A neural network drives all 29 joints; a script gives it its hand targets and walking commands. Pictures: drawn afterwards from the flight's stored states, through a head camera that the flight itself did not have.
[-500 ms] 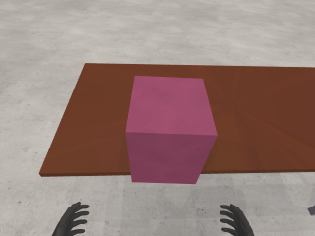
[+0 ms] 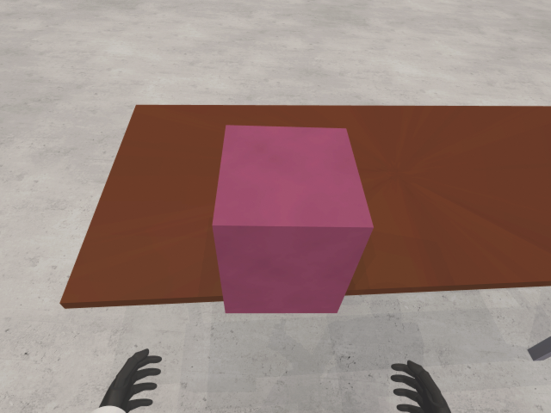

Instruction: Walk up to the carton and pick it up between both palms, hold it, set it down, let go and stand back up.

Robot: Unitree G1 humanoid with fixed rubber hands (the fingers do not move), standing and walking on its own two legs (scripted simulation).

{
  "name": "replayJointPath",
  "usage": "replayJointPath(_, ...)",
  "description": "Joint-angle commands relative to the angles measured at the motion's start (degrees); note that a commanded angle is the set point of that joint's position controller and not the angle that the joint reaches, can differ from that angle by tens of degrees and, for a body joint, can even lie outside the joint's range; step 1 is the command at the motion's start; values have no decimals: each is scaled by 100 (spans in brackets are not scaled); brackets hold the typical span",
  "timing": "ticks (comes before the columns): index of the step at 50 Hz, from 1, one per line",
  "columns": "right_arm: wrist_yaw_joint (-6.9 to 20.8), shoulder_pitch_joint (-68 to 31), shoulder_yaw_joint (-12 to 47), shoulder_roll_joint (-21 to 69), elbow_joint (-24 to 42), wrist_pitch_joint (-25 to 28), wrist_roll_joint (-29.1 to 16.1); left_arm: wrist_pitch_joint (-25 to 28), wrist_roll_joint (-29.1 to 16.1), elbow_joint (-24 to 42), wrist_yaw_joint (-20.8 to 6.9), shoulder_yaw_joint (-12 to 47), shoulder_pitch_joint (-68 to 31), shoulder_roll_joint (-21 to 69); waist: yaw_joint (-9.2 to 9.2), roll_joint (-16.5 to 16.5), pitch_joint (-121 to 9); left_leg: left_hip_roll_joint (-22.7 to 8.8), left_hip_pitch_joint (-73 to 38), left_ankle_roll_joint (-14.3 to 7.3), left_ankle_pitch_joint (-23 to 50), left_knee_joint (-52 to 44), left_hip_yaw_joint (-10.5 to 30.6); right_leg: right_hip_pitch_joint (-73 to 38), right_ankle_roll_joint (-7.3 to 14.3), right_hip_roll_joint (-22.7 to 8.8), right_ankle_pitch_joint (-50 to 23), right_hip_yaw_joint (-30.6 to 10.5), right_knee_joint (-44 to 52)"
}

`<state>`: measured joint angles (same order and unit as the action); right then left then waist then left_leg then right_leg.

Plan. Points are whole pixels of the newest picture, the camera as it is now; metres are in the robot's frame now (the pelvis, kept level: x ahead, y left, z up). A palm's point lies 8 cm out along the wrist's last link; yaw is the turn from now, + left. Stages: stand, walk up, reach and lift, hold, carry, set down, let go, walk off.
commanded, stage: let go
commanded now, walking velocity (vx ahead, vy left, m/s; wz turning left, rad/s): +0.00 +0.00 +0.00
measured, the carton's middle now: (284, 223) +0.42 +0.00 +0.02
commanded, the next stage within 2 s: stand in 0.20 s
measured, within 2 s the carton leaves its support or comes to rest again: neither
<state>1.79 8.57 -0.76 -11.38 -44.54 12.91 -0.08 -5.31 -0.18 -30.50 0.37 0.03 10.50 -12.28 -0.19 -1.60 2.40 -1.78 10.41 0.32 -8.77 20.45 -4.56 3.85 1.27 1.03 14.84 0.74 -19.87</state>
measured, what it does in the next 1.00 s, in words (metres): stands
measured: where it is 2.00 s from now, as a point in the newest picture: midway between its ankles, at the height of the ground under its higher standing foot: outside the picture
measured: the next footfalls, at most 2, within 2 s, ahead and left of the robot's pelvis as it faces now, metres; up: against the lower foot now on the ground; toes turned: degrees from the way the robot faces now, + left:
none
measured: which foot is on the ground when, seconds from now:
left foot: down 0.00-1.00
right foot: down 0.00-1.00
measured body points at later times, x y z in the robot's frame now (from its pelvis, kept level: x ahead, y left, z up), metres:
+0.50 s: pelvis +0.00 +0.00 -0.01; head +0.00 +0.01 +0.44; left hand +0.07 +0.25 -0.13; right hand +0.06 -0.25 -0.14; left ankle +0.02 +0.12 -0.75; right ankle -0.05 -0.10 -0.75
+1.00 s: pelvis -0.02 +0.02 +0.00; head -0.03 +0.02 +0.45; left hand -0.06 +0.24 -0.16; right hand -0.06 -0.21 -0.16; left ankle +0.02 +0.12 -0.75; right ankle -0.05 -0.10 -0.75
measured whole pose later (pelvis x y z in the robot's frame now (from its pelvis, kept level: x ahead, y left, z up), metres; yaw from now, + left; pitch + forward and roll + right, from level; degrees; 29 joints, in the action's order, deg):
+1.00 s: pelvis -0.02 +0.02 +0.00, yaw +1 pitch -1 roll +0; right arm -0.5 23.2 0.4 -8.9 -62.4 0.3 1.3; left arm 1.0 1.1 -61.3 1.3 0.9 23.2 -9.1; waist -0.2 -0.1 -1.5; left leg -0.8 14.6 -1.3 -8.6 23.8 -4.0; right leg 7.6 0.2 0.0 14.8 1.4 -23.1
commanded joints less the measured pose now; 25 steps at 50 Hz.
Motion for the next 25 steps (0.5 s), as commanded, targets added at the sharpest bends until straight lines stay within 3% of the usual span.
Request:
replayJointPath(1,-22,-377,-120,-570,642,199,-54,115,74,620,16,-258,-346,-528,70,104,-614,147,-2047,64,1231,174,195,1538,-128,-77,-1274,96,549)
replayJointPath(8,-12,-361,-167,-579,767,99,-13,70,64,719,42,-234,-489,-511,24,104,-551,113,-2047,37,981,137,164,1663,-115,-102,-1081,71,561)
replayJointPath(9,-53,-213,-363,-741,1323,58,-19,155,-108,723,-14,-194,-379,-369,272,-174,-699,268,-1541,127,847,371,86,1342,-192,-160,-1028,-19,352)
replayJointPath(10,-92,-197,-323,-724,1334,34,1,160,-123,718,-39,-201,-481,-464,161,-47,-678,251,-1549,125,685,307,82,1371,-202,-162,-1174,-25,289)
replayJointPath(11,-169,635,-295,-933,250,-638,280,496,502,-35,-46,-369,442,-904,118,477,-751,-801,-617,-162,2588,558,534,713,-140,-496,-1249,-352,-109)
replayJointPath(12,-167,838,-332,-965,408,-926,390,575,489,-131,-54,-391,805,-873,193,543,-756,-781,-197,-245,2095,612,523,466,-119,-492,-877,-355,-125)
replayJointPath(14,-155,865,-245,-755,433,-1093,270,695,390,-154,-88,-325,400,-678,47,231,-797,-601,148,-151,1583,661,412,304,-39,-540,-1597,-422,-333)
replayJointPath(16,-106,749,-228,-736,410,-1139,216,705,255,-295,-111,-255,427,-537,54,107,-696,-453,249,-81,758,664,379,566,19,-558,-1464,-479,-256)
replayJointPath(25,-92,1078,-237,-820,-178,-1091,204,782,198,-1086,1,-252,820,-656,55,119,-471,-483,148,-141,846,496,607,786,100,-578,-805,-516,-56)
